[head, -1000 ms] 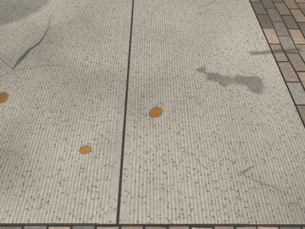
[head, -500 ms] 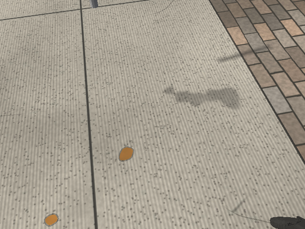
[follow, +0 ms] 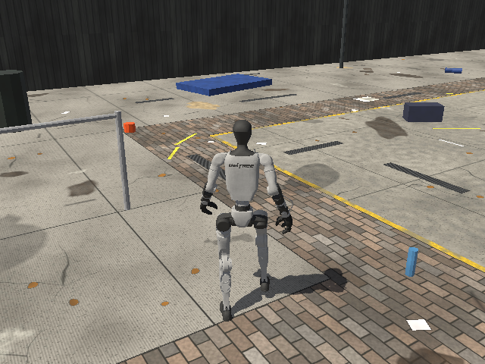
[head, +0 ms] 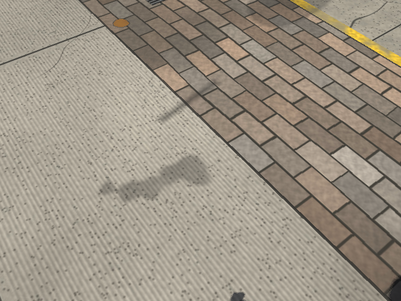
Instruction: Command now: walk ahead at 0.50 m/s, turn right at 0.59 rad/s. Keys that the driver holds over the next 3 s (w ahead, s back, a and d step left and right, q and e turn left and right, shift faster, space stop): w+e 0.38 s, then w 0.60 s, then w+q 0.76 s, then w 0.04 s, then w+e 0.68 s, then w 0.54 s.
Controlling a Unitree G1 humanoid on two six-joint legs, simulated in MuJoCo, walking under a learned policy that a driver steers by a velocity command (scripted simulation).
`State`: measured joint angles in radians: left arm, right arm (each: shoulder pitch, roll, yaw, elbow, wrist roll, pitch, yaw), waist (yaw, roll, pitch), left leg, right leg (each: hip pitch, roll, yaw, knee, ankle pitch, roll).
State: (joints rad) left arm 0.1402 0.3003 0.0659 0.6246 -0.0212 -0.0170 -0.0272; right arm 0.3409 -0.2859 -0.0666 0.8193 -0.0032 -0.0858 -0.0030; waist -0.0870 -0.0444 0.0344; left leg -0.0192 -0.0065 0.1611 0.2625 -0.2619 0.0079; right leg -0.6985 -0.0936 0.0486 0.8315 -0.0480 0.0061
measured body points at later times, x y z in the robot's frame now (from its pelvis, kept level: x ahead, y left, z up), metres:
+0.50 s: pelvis +0.28 -0.07 +0.00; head +0.31 -0.09 +0.45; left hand +0.42 +0.19 -0.10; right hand +0.42 -0.36 -0.08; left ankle +0.50 +0.06 -0.69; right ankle +0.22 -0.14 -0.74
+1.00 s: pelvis +0.55 -0.10 +0.00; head +0.58 -0.10 +0.45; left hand +0.82 +0.06 -0.09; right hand +0.47 -0.36 -0.12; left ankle +0.53 +0.01 -0.74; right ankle +0.65 -0.31 -0.69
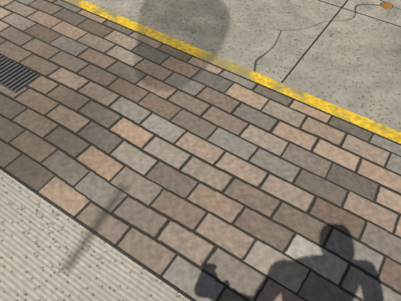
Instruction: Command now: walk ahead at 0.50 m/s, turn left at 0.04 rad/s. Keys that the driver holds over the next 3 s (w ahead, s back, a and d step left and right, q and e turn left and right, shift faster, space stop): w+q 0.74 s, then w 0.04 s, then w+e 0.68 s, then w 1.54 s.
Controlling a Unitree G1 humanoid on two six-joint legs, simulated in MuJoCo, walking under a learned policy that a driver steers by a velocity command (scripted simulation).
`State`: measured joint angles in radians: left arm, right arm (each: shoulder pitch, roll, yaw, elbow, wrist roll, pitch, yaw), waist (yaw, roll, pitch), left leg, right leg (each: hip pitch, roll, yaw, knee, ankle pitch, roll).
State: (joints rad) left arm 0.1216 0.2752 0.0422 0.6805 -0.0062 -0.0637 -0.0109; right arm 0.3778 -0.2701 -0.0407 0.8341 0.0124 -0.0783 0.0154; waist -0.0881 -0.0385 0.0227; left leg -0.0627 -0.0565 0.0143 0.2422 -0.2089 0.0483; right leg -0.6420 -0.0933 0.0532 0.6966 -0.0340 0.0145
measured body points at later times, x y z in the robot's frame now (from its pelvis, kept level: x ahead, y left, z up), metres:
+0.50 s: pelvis +0.26 -0.04 +0.00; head +0.28 -0.03 +0.45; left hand +0.24 +0.25 -0.13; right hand +0.49 -0.26 -0.10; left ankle +0.38 +0.15 -0.69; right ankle +0.22 -0.15 -0.75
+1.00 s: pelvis +0.51 +0.09 +0.00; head +0.53 +0.11 +0.45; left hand +0.55 +0.40 -0.11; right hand +0.70 -0.12 -0.11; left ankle +0.45 +0.15 -0.75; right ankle +0.74 -0.01 -0.67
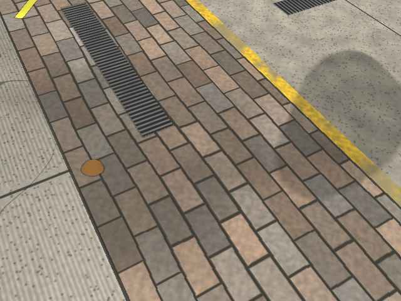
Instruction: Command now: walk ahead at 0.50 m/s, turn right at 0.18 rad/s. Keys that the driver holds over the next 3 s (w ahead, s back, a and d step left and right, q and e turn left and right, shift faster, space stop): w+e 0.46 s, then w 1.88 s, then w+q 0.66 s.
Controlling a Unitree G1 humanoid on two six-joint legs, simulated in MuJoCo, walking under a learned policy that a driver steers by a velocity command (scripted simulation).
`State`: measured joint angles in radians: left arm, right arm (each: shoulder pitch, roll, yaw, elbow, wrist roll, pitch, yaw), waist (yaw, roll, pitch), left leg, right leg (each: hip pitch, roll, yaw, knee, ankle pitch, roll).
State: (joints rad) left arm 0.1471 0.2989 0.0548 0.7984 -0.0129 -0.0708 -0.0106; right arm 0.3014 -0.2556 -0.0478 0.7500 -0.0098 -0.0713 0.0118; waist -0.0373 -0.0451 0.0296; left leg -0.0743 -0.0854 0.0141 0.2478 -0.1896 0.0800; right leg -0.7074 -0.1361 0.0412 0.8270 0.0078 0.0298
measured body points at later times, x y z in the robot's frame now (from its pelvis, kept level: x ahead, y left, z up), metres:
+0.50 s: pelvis +0.29 -0.09 +0.00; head +0.32 -0.11 +0.45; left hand +0.44 +0.17 -0.11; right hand +0.41 -0.39 -0.09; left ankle +0.46 +0.07 -0.68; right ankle +0.27 -0.15 -0.75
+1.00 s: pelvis +0.59 -0.11 +0.00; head +0.62 -0.11 +0.45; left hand +0.84 +0.07 -0.10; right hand +0.53 -0.38 -0.12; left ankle +0.60 -0.02 -0.75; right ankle +0.64 -0.31 -0.68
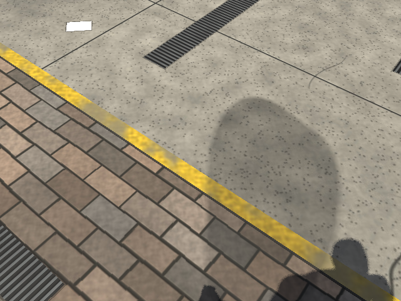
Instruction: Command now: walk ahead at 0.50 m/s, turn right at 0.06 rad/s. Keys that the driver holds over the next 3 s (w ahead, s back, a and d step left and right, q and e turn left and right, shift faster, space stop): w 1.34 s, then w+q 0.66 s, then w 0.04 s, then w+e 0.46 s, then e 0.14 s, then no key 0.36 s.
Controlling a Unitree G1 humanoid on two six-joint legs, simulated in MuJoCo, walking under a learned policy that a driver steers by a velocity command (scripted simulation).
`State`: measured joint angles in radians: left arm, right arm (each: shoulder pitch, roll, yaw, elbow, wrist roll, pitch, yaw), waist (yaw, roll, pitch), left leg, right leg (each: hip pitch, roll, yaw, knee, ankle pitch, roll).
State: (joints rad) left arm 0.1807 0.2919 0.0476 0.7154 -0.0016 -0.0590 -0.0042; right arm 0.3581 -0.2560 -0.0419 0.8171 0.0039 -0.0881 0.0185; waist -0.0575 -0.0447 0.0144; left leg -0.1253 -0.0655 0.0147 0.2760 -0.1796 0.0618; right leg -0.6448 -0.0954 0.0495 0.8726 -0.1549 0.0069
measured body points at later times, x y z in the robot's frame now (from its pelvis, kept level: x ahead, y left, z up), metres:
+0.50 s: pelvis +0.28 -0.06 +0.00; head +0.30 -0.07 +0.45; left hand +0.33 +0.22 -0.12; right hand +0.43 -0.33 -0.11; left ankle +0.37 +0.11 -0.68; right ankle +0.27 -0.15 -0.75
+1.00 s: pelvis +0.55 +0.01 +0.00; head +0.57 +0.03 +0.45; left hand +0.68 +0.29 -0.12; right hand +0.60 -0.26 -0.12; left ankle +0.55 +0.10 -0.75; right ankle +0.61 -0.16 -0.68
